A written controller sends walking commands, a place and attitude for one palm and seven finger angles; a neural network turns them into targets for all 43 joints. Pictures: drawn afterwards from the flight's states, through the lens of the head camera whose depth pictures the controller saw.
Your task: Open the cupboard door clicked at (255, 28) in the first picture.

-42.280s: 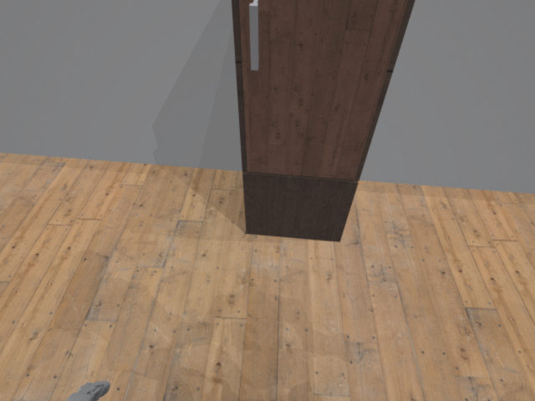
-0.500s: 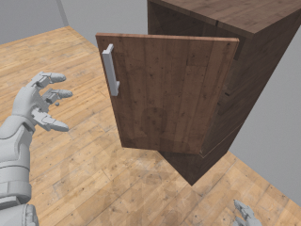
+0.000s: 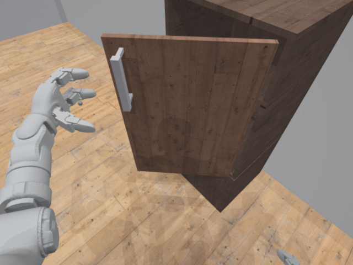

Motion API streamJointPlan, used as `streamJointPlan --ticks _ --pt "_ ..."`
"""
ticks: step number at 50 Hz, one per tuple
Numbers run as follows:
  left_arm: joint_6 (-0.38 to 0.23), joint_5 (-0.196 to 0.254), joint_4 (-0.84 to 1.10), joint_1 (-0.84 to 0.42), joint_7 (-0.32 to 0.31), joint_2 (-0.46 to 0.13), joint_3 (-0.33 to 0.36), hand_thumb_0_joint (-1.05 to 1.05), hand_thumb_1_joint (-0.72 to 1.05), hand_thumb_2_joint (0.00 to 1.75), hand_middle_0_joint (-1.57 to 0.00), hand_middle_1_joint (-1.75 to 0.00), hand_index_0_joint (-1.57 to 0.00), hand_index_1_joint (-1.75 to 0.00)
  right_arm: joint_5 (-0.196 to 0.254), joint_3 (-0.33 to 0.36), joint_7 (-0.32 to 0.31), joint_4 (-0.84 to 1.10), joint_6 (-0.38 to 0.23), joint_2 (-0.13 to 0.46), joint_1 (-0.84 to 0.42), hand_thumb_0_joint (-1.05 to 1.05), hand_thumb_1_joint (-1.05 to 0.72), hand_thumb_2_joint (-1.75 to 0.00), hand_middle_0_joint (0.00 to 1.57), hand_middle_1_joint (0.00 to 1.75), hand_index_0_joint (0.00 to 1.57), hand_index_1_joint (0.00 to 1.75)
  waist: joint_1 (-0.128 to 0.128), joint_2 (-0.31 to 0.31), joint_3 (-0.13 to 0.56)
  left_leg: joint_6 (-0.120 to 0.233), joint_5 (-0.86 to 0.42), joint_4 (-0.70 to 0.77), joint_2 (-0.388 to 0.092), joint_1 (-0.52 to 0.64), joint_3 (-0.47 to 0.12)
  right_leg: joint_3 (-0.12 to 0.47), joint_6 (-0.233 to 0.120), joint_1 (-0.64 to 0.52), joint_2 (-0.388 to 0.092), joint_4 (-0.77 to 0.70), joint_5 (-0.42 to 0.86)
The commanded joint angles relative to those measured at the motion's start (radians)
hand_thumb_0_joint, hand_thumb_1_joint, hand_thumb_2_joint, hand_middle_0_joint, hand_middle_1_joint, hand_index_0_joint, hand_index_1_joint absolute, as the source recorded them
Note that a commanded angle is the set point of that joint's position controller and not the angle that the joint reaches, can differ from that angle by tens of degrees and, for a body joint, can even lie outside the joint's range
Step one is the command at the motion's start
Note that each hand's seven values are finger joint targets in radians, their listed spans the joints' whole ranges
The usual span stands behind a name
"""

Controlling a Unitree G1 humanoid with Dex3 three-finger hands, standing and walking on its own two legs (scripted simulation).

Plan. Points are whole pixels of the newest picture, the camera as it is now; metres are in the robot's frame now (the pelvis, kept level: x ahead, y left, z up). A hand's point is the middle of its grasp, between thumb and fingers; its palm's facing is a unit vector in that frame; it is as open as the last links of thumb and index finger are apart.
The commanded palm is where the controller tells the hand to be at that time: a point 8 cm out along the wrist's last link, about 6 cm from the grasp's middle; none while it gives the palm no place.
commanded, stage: move the hooked fingers beside the handle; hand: left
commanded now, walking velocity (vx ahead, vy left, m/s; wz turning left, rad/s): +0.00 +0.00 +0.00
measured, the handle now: (124, 81) +0.51 +0.14 +0.15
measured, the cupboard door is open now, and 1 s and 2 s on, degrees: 44 44 44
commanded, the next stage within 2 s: slide the fingers in behind the handle in 1.26 s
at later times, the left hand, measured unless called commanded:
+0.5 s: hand (94, 91) +0.46 +0.20 +0.16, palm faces -0.03 -1.00 +0.01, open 14.0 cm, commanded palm +0.44 +0.26 +0.15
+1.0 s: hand (93, 91) +0.47 +0.21 +0.15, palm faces -0.02 -1.00 +0.01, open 14.0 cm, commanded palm +0.44 +0.26 +0.15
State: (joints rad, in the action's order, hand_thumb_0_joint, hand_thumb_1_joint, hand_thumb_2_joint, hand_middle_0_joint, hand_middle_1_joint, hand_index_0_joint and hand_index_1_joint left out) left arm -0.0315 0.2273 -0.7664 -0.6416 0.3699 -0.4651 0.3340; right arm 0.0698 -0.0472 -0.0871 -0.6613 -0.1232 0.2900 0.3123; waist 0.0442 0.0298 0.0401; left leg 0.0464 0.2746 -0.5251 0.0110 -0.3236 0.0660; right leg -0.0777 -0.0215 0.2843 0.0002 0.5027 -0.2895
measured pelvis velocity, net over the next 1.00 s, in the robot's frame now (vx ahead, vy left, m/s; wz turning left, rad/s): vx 0.00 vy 0.00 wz -0.02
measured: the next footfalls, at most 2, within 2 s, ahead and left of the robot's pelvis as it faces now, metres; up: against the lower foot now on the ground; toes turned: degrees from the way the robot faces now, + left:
none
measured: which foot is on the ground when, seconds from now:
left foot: down 0.00-1.00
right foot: down 0.00-1.00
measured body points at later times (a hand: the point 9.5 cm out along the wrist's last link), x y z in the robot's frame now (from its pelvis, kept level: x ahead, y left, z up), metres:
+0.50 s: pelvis +0.00 +0.00 +0.00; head +0.05 -0.01 +0.44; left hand +0.46 +0.26 +0.16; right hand +0.04 -0.28 -0.12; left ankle +0.00 +0.09 -0.74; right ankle -0.02 -0.10 -0.74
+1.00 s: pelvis +0.00 +0.00 -0.01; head +0.05 +0.00 +0.44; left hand +0.46 +0.26 +0.15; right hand +0.04 -0.27 -0.12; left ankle +0.00 +0.09 -0.74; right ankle -0.02 -0.10 -0.74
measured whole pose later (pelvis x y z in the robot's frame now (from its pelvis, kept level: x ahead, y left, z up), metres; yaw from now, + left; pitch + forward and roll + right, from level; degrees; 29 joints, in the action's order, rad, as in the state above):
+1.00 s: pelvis +0.00 +0.00 -0.01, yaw -1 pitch +8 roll -1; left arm -0.19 0.17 -1.06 -0.84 0.34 -0.51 0.38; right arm 0.05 -0.03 -0.07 -0.67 -0.04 0.30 0.37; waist 0.10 0.02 0.05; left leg 0.05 0.30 -0.59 0.00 -0.44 0.08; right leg -0.06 -0.02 0.40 0.01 0.55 -0.30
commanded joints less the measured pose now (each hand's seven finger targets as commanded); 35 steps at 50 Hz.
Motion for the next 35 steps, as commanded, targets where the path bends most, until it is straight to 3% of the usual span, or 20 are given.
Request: streamJointPlan --ticks 1,4,6,7,10,11,15,16,19,22,23,24,28,29,31,32,33,34,35 --pt "-0.07 0.002 0.126 -0.442 -0.009 -0.296 0.055 0.0 -0.5 0.3 -0.3 -1.2 -0.3 -1.2 0.004 0.058 -0.014 0.102 -0.025 0.161 0.012 0.0 -0.9 -0.9 0.2 0.3 0.2 0.3 0.014 -0.007 0.255 -0.004 -0.31 0.023 -0.031 0.194 -0.094 0.046 -0.01 0.004 -0.013 -0.037 0.327" --pt "-0.1 -0.003 0.132 -0.532 -0.011 -0.29 0.042 0.0 -0.5 0.3 -0.3 -1.2 -0.3 -1.2 0.001 0.06 -0.011 0.101 -0.023 0.159 0.026 0.0 -0.9 -0.9 0.2 0.3 0.2 0.3 0.026 0.038 0.3 -0.007 -0.321 0.012 -0.029 0.222 -0.105 0.05 -0.01 0.021 -0.008 -0.028 0.326" --pt "-0.129 -0.001 0.118 -0.564 -0.016 -0.325 0.065 0.0 -0.5 0.3 -0.3 -1.2 -0.3 -1.2 -0.003 0.064 -0.014 0.086 -0.016 0.165 0.044 0.0 -0.9 -0.9 0.2 0.3 0.2 0.3 0.034 -0.014 0.32 -0.001 -0.334 0.003 -0.035 0.227 -0.103 0.052 -0.007 0.01 -0.007 -0.029 0.338" --pt "-0.141 0.0 0.128 -0.569 -0.014 -0.328 0.074 0.0 -0.5 0.3 -0.3 -1.2 -0.3 -1.2 -0.003 0.064 -0.013 0.09 -0.016 0.163 0.046 0.0 -0.9 -0.9 0.2 0.3 0.2 0.3 0.028 0.02 0.352 -0.002 -0.349 0.002 -0.032 0.242 -0.102 0.056 -0.007 0.003 -0.003 -0.023 0.353" --pt "-0.158 -0.003 0.073 -0.635 -0.007 -0.301 0.046 0.0 -0.5 0.3 -0.3 -1.2 -0.3 -1.2 -0.003 0.063 -0.014 0.071 -0.014 0.163 0.059 0.0 -0.9 -0.9 0.2 0.3 0.2 0.3 0.048 0.047 0.338 -0.005 -0.331 -0.001 -0.03 0.241 -0.104 0.055 -0.007 0.032 -0.003 -0.023 0.339" --pt "-0.159 -0.006 0.038 -0.612 -0.008 -0.322 0.056 0.0 -0.5 0.3 -0.3 -1.2 -0.3 -1.2 -0.005 0.067 -0.012 0.06 -0.009 0.168 0.073 0.0 -0.9 -0.9 0.2 0.3 0.2 0.3 0.047 0.012 0.328 -0.003 -0.337 -0.005 -0.035 0.224 -0.102 0.054 -0.007 0.026 -0.005 -0.023 0.342" --pt "-0.152 -0.017 -0.041 -0.608 -0.005 -0.299 0.044 0.0 -0.5 0.3 -0.3 -1.2 -0.3 -1.2 -0.005 0.069 -0.005 0.058 0.003 0.169 0.09 0.0 -0.9 -0.9 0.2 0.3 0.2 0.3 0.047 0.048 0.312 -0.005 -0.348 -0.013 -0.028 0.202 -0.098 0.054 -0.008 0.05 -0.003 -0.013 0.36" --pt "-0.154 -0.016 -0.058 -0.59 -0.007 -0.32 0.059 0.0 -0.5 0.3 -0.3 -1.2 -0.3 -1.2 -0.009 0.074 -0.004 0.053 0.01 0.175 0.102 0.0 -0.9 -0.9 0.2 0.3 0.2 0.3 0.045 -0.003 0.324 -0.001 -0.358 -0.018 -0.032 0.19 -0.093 0.052 -0.005 0.032 -0.006 -0.012 0.374" --pt "-0.167 -0.017 -0.04 -0.597 -0.009 -0.328 0.074 0.0 -0.5 0.3 -0.3 -1.2 -0.3 -1.2 -0.01 0.074 0.001 0.07 0.016 0.174 0.102 0.0 -0.9 -0.9 0.2 0.3 0.2 0.3 0.033 0.021 0.35 -0.005 -0.381 -0.02 -0.028 0.184 -0.094 0.054 -0.006 0.02 -0.002 0.001 0.397" --pt "-0.182 -0.017 -0.06 -0.621 -0.019 -0.36 0.096 0.0 -0.5 0.3 -0.3 -1.2 -0.3 -1.2 -0.011 0.075 0.001 0.063 0.029 0.178 0.114 0.0 -0.9 -0.9 0.2 0.3 0.2 0.3 0.046 -0.02 0.338 0.004 -0.344 -0.023 -0.028 0.151 -0.083 0.063 0.002 0.014 0.001 -0.005 0.399" --pt "-0.19 -0.024 -0.054 -0.671 -0.022 -0.364 0.086 0.0 -0.5 0.3 -0.3 -1.2 -0.3 -1.2 -0.011 0.076 -0.001 0.058 0.031 0.177 0.119 0.0 -0.9 -0.9 0.2 0.3 0.2 0.3 0.058 -0.005 0.34 0.004 -0.337 -0.024 -0.027 0.149 -0.082 0.063 0.003 0.021 0.0 -0.002 0.396" --pt "-0.192 -0.027 -0.072 -0.65 -0.024 -0.361 0.093 0.0 -0.5 0.3 -0.3 -1.2 -0.3 -1.2 -0.011 0.076 0.001 0.063 0.031 0.175 0.122 0.0 -0.9 -0.9 0.2 0.3 0.2 0.3 0.049 -0.007 0.343 0.004 -0.334 -0.024 -0.026 0.147 -0.084 0.063 0.001 0.022 0.001 -0.001 0.387" --pt "-0.211 -0.042 -0.07 -0.663 -0.024 -0.39 0.105 0.0 -0.5 0.3 -0.3 -1.2 -0.3 -1.2 -0.013 0.077 0.001 0.063 0.038 0.175 0.127 0.0 -0.9 -0.9 0.2 0.3 0.2 0.3 0.05 0.035 0.362 0.004 -0.332 -0.03 -0.026 0.16 -0.084 0.068 0.0 0.026 0.001 0.002 0.381" --pt "-0.213 -0.042 -0.071 -0.653 -0.017 -0.374 0.09 0.0 -0.5 0.3 -0.3 -1.2 -0.3 -1.2 -0.012 0.075 0.0 0.066 0.039 0.174 0.125 0.0 -0.9 -0.9 0.2 0.3 0.2 0.3 0.05 0.064 0.368 0.002 -0.335 -0.031 -0.026 0.172 -0.083 0.068 -0.002 0.036 0.001 0.003 0.377" --pt "-0.217 -0.033 -0.074 -0.652 -0.011 -0.37 0.08 0.0 -0.5 0.3 -0.3 -1.2 -0.3 -1.2 -0.012 0.077 -0.002 0.062 0.046 0.175 0.132 0.0 -0.9 -0.9 0.2 0.3 0.2 0.3 0.057 0.03 0.371 0.004 -0.334 -0.032 -0.032 0.166 -0.08 0.064 -0.001 0.027 -0.001 0.001 0.374" --pt "-0.219 -0.034 -0.062 -0.661 -0.007 -0.356 0.075 0.0 -0.5 0.3 -0.3 -1.2 -0.3 -1.2 -0.01 0.076 0.0 0.064 0.044 0.172 0.126 0.0 -0.9 -0.9 0.2 0.3 0.2 0.3 0.056 0.071 0.362 0.002 -0.35 -0.033 -0.03 0.188 -0.085 0.064 -0.004 0.046 0.004 0.002 0.38" --pt "-0.216 -0.031 -0.059 -0.642 -0.004 -0.345 0.073 0.0 -0.5 0.3 -0.3 -1.2 -0.3 -1.2 -0.01 0.076 0.001 0.07 0.042 0.173 0.125 0.0 -0.9 -0.9 0.2 0.3 0.2 0.3 0.048 0.074 0.378 -0.002 -0.357 -0.033 -0.03 0.195 -0.092 0.06 -0.005 0.051 0.005 0.005 0.37" --pt "-0.212 -0.024 -0.06 -0.655 -0.002 -0.312 0.049 0.0 -0.5 0.3 -0.3 -1.2 -0.3 -1.2 -0.009 0.076 0.0 0.067 0.041 0.171 0.122 0.0 -0.9 -0.9 0.2 0.3 0.2 0.3 0.062 0.058 0.366 -0.001 -0.351 -0.033 -0.034 0.204 -0.092 0.057 -0.002 0.069 0.006 0.0 0.362" --pt "-0.208 -0.019 -0.077 -0.647 -0.001 -0.32 0.061 0.0 -0.5 0.3 -0.3 -1.2 -0.3 -1.2 -0.009 0.077 -0.001 0.064 0.042 0.174 0.125 0.0 -0.9 -0.9 0.2 0.3 0.2 0.3 0.057 0.037 0.352 0.0 -0.34 -0.033 -0.034 0.188 -0.095 0.056 -0.003 0.069 0.007 -0.001 0.355"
